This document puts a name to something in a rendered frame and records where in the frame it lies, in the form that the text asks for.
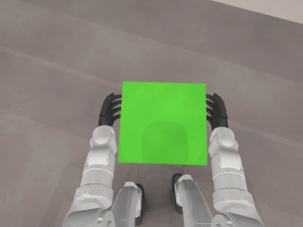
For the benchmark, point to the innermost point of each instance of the robot left shin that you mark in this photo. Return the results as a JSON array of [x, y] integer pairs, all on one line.
[[137, 214]]

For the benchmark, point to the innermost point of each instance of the right robot hand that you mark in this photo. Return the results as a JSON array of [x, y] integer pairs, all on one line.
[[218, 114]]

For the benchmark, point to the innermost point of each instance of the robot right forearm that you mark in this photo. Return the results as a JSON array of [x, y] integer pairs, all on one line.
[[230, 189]]

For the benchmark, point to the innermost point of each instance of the robot left forearm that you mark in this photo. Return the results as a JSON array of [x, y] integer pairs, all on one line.
[[95, 189]]

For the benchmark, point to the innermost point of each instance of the right robot upper arm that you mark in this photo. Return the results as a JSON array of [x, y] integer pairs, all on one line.
[[228, 219]]

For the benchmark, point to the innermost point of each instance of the left robot upper arm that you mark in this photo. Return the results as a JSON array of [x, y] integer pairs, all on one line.
[[96, 217]]

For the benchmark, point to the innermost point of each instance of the robot left thigh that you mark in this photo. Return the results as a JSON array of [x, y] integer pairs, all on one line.
[[128, 201]]

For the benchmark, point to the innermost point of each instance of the left robot hand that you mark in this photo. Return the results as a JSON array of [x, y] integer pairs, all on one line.
[[106, 117]]

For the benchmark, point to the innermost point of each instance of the carton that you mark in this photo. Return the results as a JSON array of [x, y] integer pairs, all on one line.
[[163, 123]]

